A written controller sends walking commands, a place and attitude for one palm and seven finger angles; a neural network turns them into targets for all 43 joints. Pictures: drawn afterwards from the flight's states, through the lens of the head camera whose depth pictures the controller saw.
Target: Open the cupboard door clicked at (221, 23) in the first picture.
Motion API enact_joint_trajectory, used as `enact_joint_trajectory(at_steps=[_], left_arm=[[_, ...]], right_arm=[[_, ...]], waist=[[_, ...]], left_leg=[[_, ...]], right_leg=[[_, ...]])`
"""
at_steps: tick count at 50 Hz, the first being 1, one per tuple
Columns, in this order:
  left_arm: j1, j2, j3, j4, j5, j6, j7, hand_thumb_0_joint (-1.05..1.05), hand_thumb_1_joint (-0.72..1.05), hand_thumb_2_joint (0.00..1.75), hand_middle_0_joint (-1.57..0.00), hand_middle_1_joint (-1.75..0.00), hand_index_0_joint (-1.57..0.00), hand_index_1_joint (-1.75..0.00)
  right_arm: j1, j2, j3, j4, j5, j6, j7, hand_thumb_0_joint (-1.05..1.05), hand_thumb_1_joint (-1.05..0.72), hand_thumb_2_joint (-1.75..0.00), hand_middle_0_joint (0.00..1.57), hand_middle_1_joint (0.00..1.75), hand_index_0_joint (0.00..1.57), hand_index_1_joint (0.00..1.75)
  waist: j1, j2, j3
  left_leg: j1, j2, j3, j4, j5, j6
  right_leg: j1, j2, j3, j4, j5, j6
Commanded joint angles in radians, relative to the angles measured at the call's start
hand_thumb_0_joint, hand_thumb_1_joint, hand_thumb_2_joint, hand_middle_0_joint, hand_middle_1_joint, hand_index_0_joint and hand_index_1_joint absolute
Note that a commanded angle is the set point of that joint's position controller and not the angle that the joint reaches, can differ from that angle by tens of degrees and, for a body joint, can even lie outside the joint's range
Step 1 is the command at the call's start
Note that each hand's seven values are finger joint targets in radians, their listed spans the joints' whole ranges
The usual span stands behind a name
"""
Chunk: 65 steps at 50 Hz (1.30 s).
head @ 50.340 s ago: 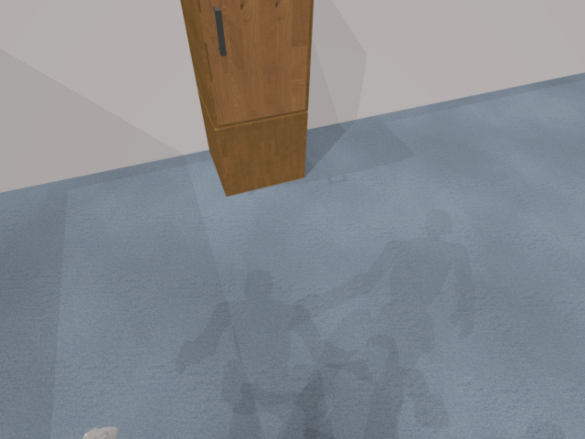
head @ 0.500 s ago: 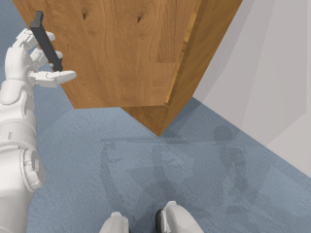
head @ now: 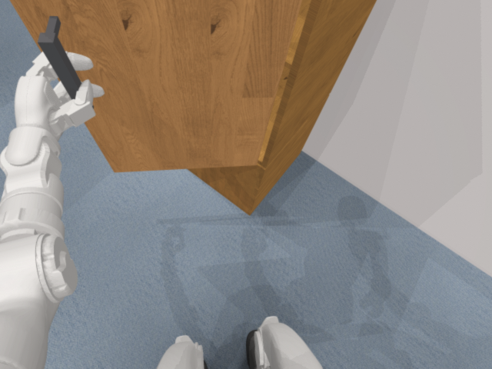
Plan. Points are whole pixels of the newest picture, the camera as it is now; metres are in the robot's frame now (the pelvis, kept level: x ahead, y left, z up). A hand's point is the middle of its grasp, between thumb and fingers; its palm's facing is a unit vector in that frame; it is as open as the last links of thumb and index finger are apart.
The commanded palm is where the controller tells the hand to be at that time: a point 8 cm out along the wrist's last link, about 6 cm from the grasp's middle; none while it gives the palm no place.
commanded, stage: pull the door open along its arc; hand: left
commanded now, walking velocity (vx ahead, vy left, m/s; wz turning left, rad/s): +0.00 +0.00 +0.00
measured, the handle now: (71, 70) +0.57 +0.22 +0.09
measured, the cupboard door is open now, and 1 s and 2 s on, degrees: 44 84 91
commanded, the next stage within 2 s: open thumb and fingers to let go in 1.04 s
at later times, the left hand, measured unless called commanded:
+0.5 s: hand (98, 154) +0.42 +0.17 +0.07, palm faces +0.04 -1.00 +0.01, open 5.7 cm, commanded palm +0.37 +0.23 +0.08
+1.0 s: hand (174, 224) +0.31 +0.07 +0.08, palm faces +0.42 -0.91 +0.01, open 5.9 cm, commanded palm +0.25 +0.10 +0.08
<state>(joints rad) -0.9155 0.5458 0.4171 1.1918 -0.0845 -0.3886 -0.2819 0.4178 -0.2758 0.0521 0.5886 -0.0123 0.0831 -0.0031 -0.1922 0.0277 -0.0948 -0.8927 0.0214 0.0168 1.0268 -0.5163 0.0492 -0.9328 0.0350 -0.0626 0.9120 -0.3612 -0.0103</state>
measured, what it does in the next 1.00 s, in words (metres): stands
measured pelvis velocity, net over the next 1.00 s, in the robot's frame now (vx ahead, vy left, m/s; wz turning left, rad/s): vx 0.01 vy -0.04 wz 0.06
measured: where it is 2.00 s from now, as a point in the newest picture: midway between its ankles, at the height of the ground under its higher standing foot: outside the picture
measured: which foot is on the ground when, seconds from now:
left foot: down 0.00-1.00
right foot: down 0.00-1.00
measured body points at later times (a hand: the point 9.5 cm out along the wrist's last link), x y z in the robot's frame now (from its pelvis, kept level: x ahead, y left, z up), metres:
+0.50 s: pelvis +0.02 -0.01 +0.02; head +0.10 +0.00 +0.46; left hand +0.42 +0.23 +0.07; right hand +0.08 -0.27 -0.09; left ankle -0.02 +0.08 -0.67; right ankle +0.03 -0.12 -0.67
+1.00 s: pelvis +0.01 -0.04 +0.02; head +0.05 -0.05 +0.47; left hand +0.28 +0.12 +0.08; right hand +0.19 -0.24 -0.08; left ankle -0.02 +0.08 -0.67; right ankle +0.03 -0.12 -0.67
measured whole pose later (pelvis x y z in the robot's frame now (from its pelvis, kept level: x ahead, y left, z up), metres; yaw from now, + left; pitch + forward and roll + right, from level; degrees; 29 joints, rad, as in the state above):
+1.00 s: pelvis +0.01 -0.04 +0.02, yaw +3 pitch +10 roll +0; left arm 0.05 -0.09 -0.13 0.18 0.04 -0.25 0.51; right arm 0.22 -0.19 0.01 0.54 -0.06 0.02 0.03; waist 0.00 0.03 -0.12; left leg -0.58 0.00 -0.01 0.89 -0.49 0.00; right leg -0.65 0.02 -0.08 0.87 -0.40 -0.06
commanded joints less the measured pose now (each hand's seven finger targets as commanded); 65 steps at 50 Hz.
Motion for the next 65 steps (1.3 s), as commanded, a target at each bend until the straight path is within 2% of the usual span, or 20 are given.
enact_joint_trajectory(at_steps=[1,5,14,16,20,21,22,23,25,29,30,35,36,38,41,47,54,57,60,65], left_arm=[[-0.470,0.239,-0.008,-0.258,-0.022,-0.084,0.025,0.00,0.90,0.90,-0.40,-1.35,-0.40,-1.35],[-0.369,0.247,0.020,-0.290,-0.031,-0.100,0.020,0.00,0.90,0.90,-0.40,-1.35,-0.40,-1.35],[0.017,0.166,0.007,-0.489,-0.099,-0.080,0.000,0.00,0.90,0.90,-0.40,-1.35,-0.40,-1.35],[0.116,0.128,-0.008,-0.535,-0.115,-0.064,0.003,0.00,0.90,0.90,-0.40,-1.35,-0.40,-1.35],[0.276,0.077,-0.015,-0.650,-0.141,-0.048,0.014,0.00,0.90,0.90,-0.40,-1.35,-0.40,-1.35],[0.309,0.042,0.031,-0.692,-0.176,-0.039,0.074,0.00,0.90,0.90,-0.40,-1.35,-0.40,-1.35],[0.342,-0.009,0.033,-0.728,-0.190,-0.031,0.142,0.00,0.90,0.90,-0.40,-1.35,-0.40,-1.35],[0.377,-0.045,0.009,-0.762,-0.180,-0.030,0.191,0.00,0.90,0.90,-0.40,-1.35,-0.40,-1.35],[0.443,-0.115,0.005,-0.830,-0.158,-0.024,0.312,0.00,0.90,0.90,-0.40,-1.35,-0.40,-1.35],[0.527,-0.266,-0.105,-0.975,-0.056,-0.025,0.529,0.00,0.90,0.90,-0.40,-1.35,-0.40,-1.35],[0.541,-0.308,-0.145,-1.018,-0.026,-0.021,0.579,0.00,0.90,0.90,-0.40,-1.35,-0.40,-1.35],[0.566,-0.464,-0.322,-1.094,0.095,0.008,0.745,0.00,0.90,0.90,-0.40,-1.35,-0.40,-1.35],[0.555,-0.474,-0.347,-1.113,0.115,0.012,0.760,0.00,0.90,0.90,-0.40,-1.35,-0.40,-1.35],[0.543,-0.508,-0.409,-1.121,0.147,0.021,0.774,0.00,0.90,0.90,-0.40,-1.35,-0.40,-1.35],[0.615,-0.583,-0.490,-1.186,0.151,0.029,0.773,0.00,0.90,0.90,-0.40,-1.35,-0.40,-1.35],[0.780,-0.678,-0.610,-1.281,0.153,0.056,0.785,0.00,0.90,0.90,-0.40,-1.35,-0.40,-1.35],[0.978,-0.721,-0.690,-1.372,0.216,0.095,0.836,0.00,0.90,0.90,-0.40,-1.35,-0.40,-1.35],[0.804,-0.669,-0.638,-1.358,0.201,0.102,0.865,0.00,0.90,0.90,-0.40,-1.35,-0.40,-1.35],[0.768,-0.645,-0.592,-1.304,0.188,0.103,0.878,0.00,0.69,0.81,-0.38,-1.33,-0.38,-1.33],[0.750,-0.680,-0.630,-1.263,0.202,0.097,0.858,0.00,0.34,0.66,-0.36,-1.29,-0.36,-1.29]], right_arm=[[0.177,-0.181,-0.070,-0.038,-0.003,-0.015,-0.006,0.00,-0.90,-0.90,0.20,0.30,0.20,0.30],[0.175,-0.181,-0.077,-0.045,-0.003,-0.014,0.001,0.00,-0.90,-0.90,0.20,0.30,0.20,0.30],[0.108,-0.162,-0.090,-0.115,0.027,-0.007,0.011,0.00,-0.90,-0.90,0.20,0.30,0.20,0.30],[0.086,-0.155,-0.092,-0.131,0.034,-0.010,0.013,0.00,-0.90,-0.90,0.20,0.30,0.20,0.30],[0.046,-0.140,-0.095,-0.155,0.039,-0.024,0.014,0.00,-0.90,-0.90,0.20,0.30,0.20,0.30],[0.022,-0.123,-0.096,-0.166,0.040,-0.033,0.015,0.00,-0.90,-0.90,0.20,0.30,0.20,0.30],[0.002,-0.113,-0.096,-0.171,0.036,-0.045,0.019,0.00,-0.90,-0.90,0.20,0.30,0.20,0.30],[-0.008,-0.110,-0.095,-0.171,0.035,-0.057,0.021,0.00,-0.90,-0.90,0.20,0.30,0.20,0.30],[-0.035,-0.094,-0.094,-0.168,0.024,-0.070,0.029,0.00,-0.90,-0.90,0.20,0.30,0.20,0.30],[-0.075,-0.072,-0.099,-0.163,-0.006,-0.090,0.045,0.00,-0.90,-0.90,0.20,0.30,0.20,0.30],[-0.090,-0.065,-0.097,-0.166,-0.014,-0.091,0.050,0.00,-0.90,-0.90,0.20,0.30,0.20,0.30],[-0.144,-0.048,-0.098,-0.163,-0.038,-0.086,0.046,0.00,-0.90,-0.90,0.20,0.30,0.20,0.30],[-0.157,-0.047,-0.097,-0.163,-0.042,-0.085,0.042,0.00,-0.90,-0.90,0.20,0.30,0.20,0.30],[-0.171,-0.043,-0.095,-0.159,-0.047,-0.085,0.032,0.00,-0.90,-0.90,0.20,0.30,0.20,0.30],[-0.200,-0.027,-0.094,-0.167,-0.050,-0.093,0.024,0.00,-0.90,-0.90,0.20,0.30,0.20,0.30],[-0.243,-0.011,-0.086,-0.190,-0.048,-0.111,0.025,0.00,-0.90,-0.90,0.20,0.30,0.20,0.30],[-0.280,0.011,-0.077,-0.218,-0.054,-0.136,0.025,0.00,-0.90,-0.90,0.20,0.30,0.20,0.30],[-0.297,0.010,-0.068,-0.190,-0.054,-0.138,0.011,0.00,-0.90,-0.90,0.20,0.30,0.20,0.30],[-0.322,0.019,-0.063,-0.171,-0.055,-0.136,-0.003,0.00,-0.90,-0.90,0.20,0.30,0.20,0.30],[-0.315,0.018,-0.070,-0.165,-0.052,-0.135,0.000,0.00,-0.90,-0.90,0.20,0.30,0.20,0.30]], waist=[[-0.008,0.155,-0.508],[0.030,0.157,-0.544],[0.114,0.094,-0.512],[0.121,0.050,-0.466],[0.147,0.054,-0.437],[0.182,0.030,-0.416],[0.192,0.008,-0.410],[0.188,0.006,-0.387],[0.209,0.018,-0.384],[0.204,-0.011,-0.400],[0.206,0.020,-0.402],[0.177,-0.053,-0.354],[0.174,-0.036,-0.349],[0.152,-0.075,-0.318],[0.165,-0.052,-0.345],[0.170,-0.069,-0.287],[0.187,-0.104,-0.250],[0.160,-0.104,-0.214],[0.174,-0.116,-0.206],[0.169,-0.110,-0.239]], left_leg=[[0.341,0.007,-0.093,-0.119,0.561,-0.045],[0.358,0.007,-0.083,-0.123,0.603,-0.047],[0.323,0.001,-0.041,-0.183,0.627,-0.034],[0.292,-0.001,-0.028,-0.200,0.604,-0.028],[0.293,-0.005,-0.015,-0.221,0.621,-0.030],[0.267,-0.009,-0.009,-0.229,0.591,-0.035],[0.256,-0.014,-0.004,-0.237,0.563,-0.039],[0.255,-0.015,-0.007,-0.239,0.554,-0.042],[0.271,-0.016,-0.005,-0.245,0.558,-0.054],[0.299,-0.012,-0.005,-0.226,0.590,-0.060],[0.311,-0.013,-0.003,-0.224,0.591,-0.061],[0.314,-0.016,-0.015,-0.228,0.483,-0.053],[0.314,-0.019,-0.014,-0.229,0.454,-0.051],[0.310,-0.020,-0.019,-0.232,0.401,-0.043],[0.337,-0.026,-0.011,-0.232,0.409,-0.041],[0.343,-0.029,-0.019,-0.240,0.375,-0.041],[0.315,-0.038,-0.025,-0.233,0.314,-0.039],[0.288,-0.046,-0.029,-0.211,0.252,-0.040],[0.259,-0.055,-0.030,-0.207,0.193,-0.040],[0.268,-0.052,-0.026,-0.206,0.207,-0.039]], right_leg=[[0.248,0.017,0.025,-0.052,0.316,-0.010],[0.296,0.020,0.028,-0.052,0.354,-0.012],[0.457,0.016,0.035,-0.080,0.441,-0.015],[0.489,0.014,0.037,-0.092,0.455,-0.012],[0.530,0.006,0.040,-0.096,0.488,-0.013],[0.539,0.007,0.032,-0.104,0.477,-0.012],[0.549,0.006,0.028,-0.108,0.470,-0.010],[0.540,0.006,0.022,-0.106,0.459,-0.013],[0.526,0.001,0.013,-0.099,0.440,-0.013],[0.534,-0.010,0.016,-0.080,0.468,-0.017],[0.528,-0.015,0.017,-0.077,0.464,-0.019],[0.521,-0.026,0.019,-0.097,0.402,-0.019],[0.518,-0.030,0.024,-0.103,0.383,-0.019],[0.512,-0.033,0.030,-0.125,0.346,-0.018],[0.549,-0.039,0.034,-0.132,0.372,-0.020],[0.551,-0.046,0.030,-0.150,0.339,-0.022],[0.558,-0.056,0.051,-0.171,0.280,-0.023],[0.513,-0.069,0.079,-0.193,0.201,-0.013],[0.522,-0.088,0.132,-0.240,0.083,-0.004],[0.534,-0.093,0.130,-0.228,0.126,-0.001]])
